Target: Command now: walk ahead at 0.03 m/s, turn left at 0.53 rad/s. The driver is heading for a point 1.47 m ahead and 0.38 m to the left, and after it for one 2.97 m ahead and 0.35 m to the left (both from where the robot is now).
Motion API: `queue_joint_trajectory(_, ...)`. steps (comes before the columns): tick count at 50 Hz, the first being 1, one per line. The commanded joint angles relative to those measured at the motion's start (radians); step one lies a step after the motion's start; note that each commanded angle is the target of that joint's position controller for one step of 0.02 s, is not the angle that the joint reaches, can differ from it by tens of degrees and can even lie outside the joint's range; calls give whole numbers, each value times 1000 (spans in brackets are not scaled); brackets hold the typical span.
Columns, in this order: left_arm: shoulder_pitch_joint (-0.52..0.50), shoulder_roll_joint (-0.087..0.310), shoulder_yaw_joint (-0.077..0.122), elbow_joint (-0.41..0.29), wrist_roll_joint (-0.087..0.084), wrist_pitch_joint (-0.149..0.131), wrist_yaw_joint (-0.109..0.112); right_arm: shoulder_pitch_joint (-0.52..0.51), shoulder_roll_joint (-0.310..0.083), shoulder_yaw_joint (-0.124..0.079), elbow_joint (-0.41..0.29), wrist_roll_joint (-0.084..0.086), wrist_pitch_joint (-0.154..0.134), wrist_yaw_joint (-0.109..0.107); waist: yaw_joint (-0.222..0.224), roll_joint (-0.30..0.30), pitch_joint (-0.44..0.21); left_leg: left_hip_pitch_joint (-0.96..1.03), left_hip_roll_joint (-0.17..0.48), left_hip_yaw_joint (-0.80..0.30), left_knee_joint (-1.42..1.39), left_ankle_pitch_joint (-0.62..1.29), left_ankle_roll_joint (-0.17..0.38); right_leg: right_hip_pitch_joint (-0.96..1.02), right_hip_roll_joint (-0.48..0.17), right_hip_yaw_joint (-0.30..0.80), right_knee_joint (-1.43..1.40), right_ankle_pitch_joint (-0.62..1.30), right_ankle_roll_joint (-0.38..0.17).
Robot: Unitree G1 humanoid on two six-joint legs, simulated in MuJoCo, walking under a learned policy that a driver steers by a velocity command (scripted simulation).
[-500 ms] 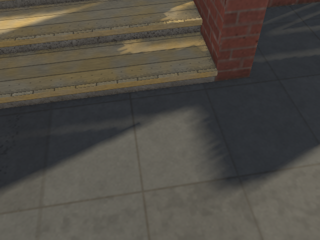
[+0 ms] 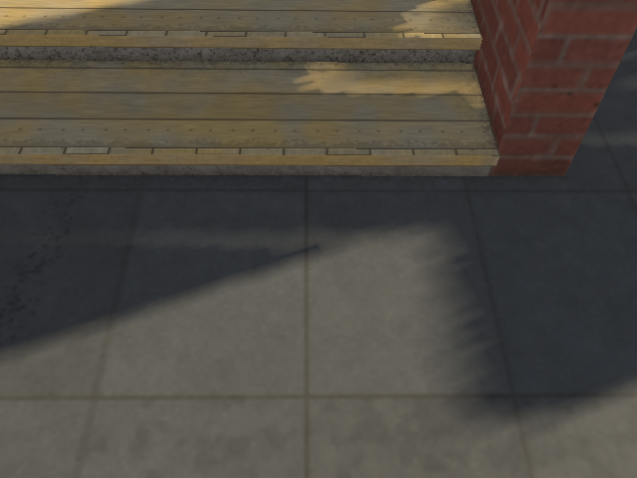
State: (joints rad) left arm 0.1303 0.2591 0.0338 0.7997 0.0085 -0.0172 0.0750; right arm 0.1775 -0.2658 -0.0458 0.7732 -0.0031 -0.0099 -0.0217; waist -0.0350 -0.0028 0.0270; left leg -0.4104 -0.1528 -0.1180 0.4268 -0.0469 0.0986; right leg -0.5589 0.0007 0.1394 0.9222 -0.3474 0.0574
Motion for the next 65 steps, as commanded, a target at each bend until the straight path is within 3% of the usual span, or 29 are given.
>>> queue_joint_trajectory(1, 68, 83, 25, -42, -4, 4, 5, -24, -161, -46, -93, 10, 6, -22, 23, 130, -127, 68, 255, -353, -182, -325, 122, 68, 33, -29, -80, 33, 12)
queue_joint_trajectory(6, 104, 96, 33, -52, -25, -29, -25, -17, -159, -55, -121, 22, 30, -32, 48, 173, -152, 38, 230, -412, -200, -541, 83, 256, 67, -76, -308, -21, -31)
queue_joint_trajectory(8, 261, 126, 48, -3, -23, -39, -31, -59, -130, -48, -147, 31, 35, -30, 135, 161, -110, -141, 131, -344, -135, -599, -11, 524, 16, -96, -578, 34, -88)
queue_joint_trajectory(9, 284, 179, 64, 1, -19, -39, -29, 20, -38, -30, -128, 38, 36, -26, 93, -67, -151, -268, 38, -189, 216, -596, -46, 655, -228, 125, -619, -122, -130)
queue_joint_trajectory(10, 228, 254, 79, -31, 31, -48, -41, -43, -59, -37, -189, 39, 10, -16, 80, -297, -63, -482, -12, -109, 391, -477, -29, 558, -389, 487, -759, -360, -228)
queue_joint_trajectory(11, 140, 221, 79, -60, 38, -65, -39, -58, -147, -58, -194, 23, -10, -8, 38, -248, 10, -532, 73, -125, 496, -371, -33, 489, -409, 479, -775, -376, -253)
queue_joint_trajectory(12, 93, 165, 66, -78, 11, -75, -30, -20, -165, -64, -169, 13, -13, 1, 21, -193, 13, -513, 89, -103, 549, -278, -47, 485, -355, 374, -771, -310, -218)
queue_joint_trajectory(14, 101, 140, 57, -85, -13, -77, -22, 63, -121, -59, -117, 0, -10, 13, 15, -127, -28, -458, 106, -38, 716, -183, -86, 489, -275, 206, -763, -157, -171)
queue_joint_trajectory(17, 178, 122, 48, -66, 2, -89, -36, 38, -80, -49, -127, 15, -16, 22, 51, -106, 5, -475, 149, 3, 829, -91, -109, 461, -234, 42, -778, -18, -176)
queue_joint_trajectory(24, 279, 156, 57, -34, 7, -81, -50, -98, -52, -38, -203, 28, -28, 38, 125, -122, 63, -509, 206, 18, 566, 18, -139, 559, -271, -92, -788, 146, -209)
queue_joint_trajectory(28, 296, 173, 63, -13, -11, -76, -52, -176, -19, -20, -246, 30, -34, 66, 147, -111, 98, -414, 229, 101, 388, -12, -111, 557, -302, -169, -786, 195, -211)
queue_joint_trajectory(32, 299, 195, 71, 19, -43, -65, -66, -178, -23, -14, -266, 31, -40, 84, 111, -116, 105, -226, 198, 166, 239, -172, -26, 552, -329, -203, -745, 309, -209)
queue_joint_trajectory(33, 284, 213, 75, 23, -47, -61, -67, -135, -47, -25, -260, 28, -43, 84, 70, -128, 73, -126, 165, 191, 201, -201, 0, 552, -329, -218, -679, 495, -203)
queue_joint_trajectory(35, 276, 197, 63, 25, -40, -58, -63, 159, -149, -82, -171, 28, -41, 67, -91, -79, -129, 342, 89, 217, 115, -99, 54, 433, -252, -322, -288, 814, -148)
queue_joint_trajectory(36, 275, 126, 34, -15, 0, -68, -65, 326, -249, -107, -144, 26, -31, 41, -139, 114, -284, 681, 323, -103, 137, -65, 111, 144, -193, -331, 88, 344, -98)
queue_joint_trajectory(37, 364, 43, 7, -38, -7, -100, -80, 317, -311, -100, -145, 21, -38, 42, -46, 322, -438, 852, 533, -622, -50, -276, 266, -150, -27, -164, 372, -262, -64)
queue_joint_trajectory(38, 257, 148, 36, -34, -53, -119, -83, 303, -212, -74, -144, 12, -52, 49, -98, 156, -372, 770, 534, -602, -128, -287, 231, -237, -60, -53, 465, -208, -77)
queue_joint_trajectory(39, 177, 162, 42, -67, -66, -122, -81, 248, -175, -58, -131, 14, -61, 55, -71, 145, -221, 639, 495, -429, -122, -176, 185, -285, -99, -81, 450, -105, -94)
queue_joint_trajectory(40, 157, 145, 38, -63, -43, -119, -70, 166, -146, -47, -138, 20, -64, 58, -29, 70, -153, 488, 449, -306, -126, -70, 155, -236, -143, -85, 389, -5, -96)
queue_joint_trajectory(42, 199, 128, 43, -48, -21, -98, -73, 77, -94, -34, -144, 6, -72, 63, 43, 102, -95, 312, 366, -151, -180, 51, 133, -121, -183, -76, 309, 115, -90)
queue_joint_trajectory(47, 145, 91, 39, -66, -8, -63, -74, 111, -106, -38, -83, 7, -98, 49, 64, 49, -21, 261, 336, -23, -255, 273, 145, -174, -169, -96, 164, 261, -49)
queue_joint_trajectory(51, -11, 62, 23, -113, -12, -79, -90, 162, -116, -33, -46, 10, -85, 28, 14, 55, 28, 279, 302, 42, -276, 242, 104, -167, -128, -127, -145, 470, -56)
queue_joint_trajectory(56, -172, 55, 12, -176, -20, -96, -125, 244, -143, -35, 10, 20, -71, 17, -37, 45, 77, 411, 351, 33, -239, 220, 94, -169, -77, -147, -363, 489, -94)
queue_joint_trajectory(59, -125, 84, 23, -178, -3, -109, -140, 231, -158, -38, 23, 13, -54, 5, 6, 85, 14, 478, 357, 31, -106, 493, 54, -47, -21, -166, -413, 413, -135)
queue_joint_trajectory(61, 65, 137, 47, -127, 8, -112, -130, 180, -177, -39, 12, 10, -44, 1, 111, 99, -118, 482, 295, 57, 132, 725, 8, 213, 40, -209, -461, 457, -176)
queue_joint_trajectory(62, 186, 190, 57, -105, 20, -113, -118, 189, -150, -27, -4, -2, -47, 1, 150, 44, -244, 332, 239, 76, 362, 528, -33, 497, -74, -115, -412, 803, -226)
queue_joint_trajectory(63, 252, 254, 61, -101, 51, -105, -110, 359, -30, 8, 3, -14, -59, 13, 90, -216, -427, -41, 83, 94, 821, -225, -115, 915, -395, 250, -341, 1187, -428)
queue_joint_trajectory(64, 312, 177, 47, -83, 28, -95, -113, 430, -73, 6, 61, 3, -67, 24, 121, -213, -599, -136, 28, -89, 978, -643, -124, 1018, -451, 453, -401, 1171, -490)
queue_joint_trajectory(65, 228, 157, 44, -99, 5, -81, -109, 331, -160, -19, 42, 32, -62, 26, 123, -131, -479, -176, 98, -97, 992, -592, -122, 880, -400, 319, -441, 993, -431)
